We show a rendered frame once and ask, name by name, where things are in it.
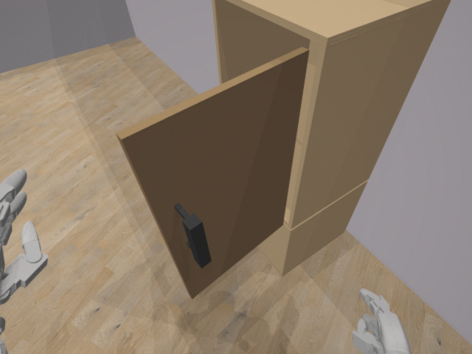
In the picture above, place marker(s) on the handle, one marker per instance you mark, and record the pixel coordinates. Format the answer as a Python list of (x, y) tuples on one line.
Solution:
[(197, 241)]

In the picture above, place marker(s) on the cupboard door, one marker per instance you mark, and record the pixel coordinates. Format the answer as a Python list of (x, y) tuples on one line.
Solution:
[(225, 155)]

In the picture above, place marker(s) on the robot left hand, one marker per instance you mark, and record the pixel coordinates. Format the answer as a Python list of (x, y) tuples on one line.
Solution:
[(26, 266)]

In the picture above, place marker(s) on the robot right hand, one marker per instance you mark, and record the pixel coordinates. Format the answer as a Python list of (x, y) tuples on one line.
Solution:
[(386, 333)]

